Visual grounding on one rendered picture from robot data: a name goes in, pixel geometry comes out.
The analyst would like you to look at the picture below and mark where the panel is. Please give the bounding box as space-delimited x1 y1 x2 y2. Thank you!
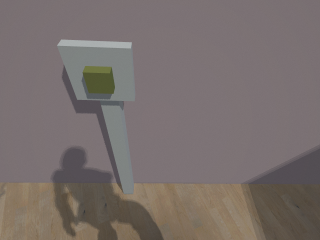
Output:
57 39 136 194

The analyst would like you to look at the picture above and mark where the button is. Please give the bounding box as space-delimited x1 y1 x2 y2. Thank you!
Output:
82 66 115 94

